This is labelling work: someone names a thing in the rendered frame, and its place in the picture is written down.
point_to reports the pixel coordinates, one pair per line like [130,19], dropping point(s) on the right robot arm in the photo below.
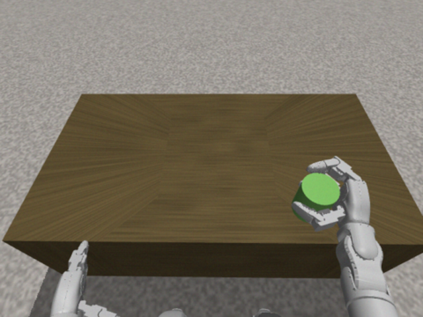
[363,283]

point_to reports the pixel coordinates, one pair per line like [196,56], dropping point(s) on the right robot hand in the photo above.
[353,204]

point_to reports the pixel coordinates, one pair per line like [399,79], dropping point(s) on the left robot hand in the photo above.
[69,293]

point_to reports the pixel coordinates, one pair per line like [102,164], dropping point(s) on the can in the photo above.
[317,191]

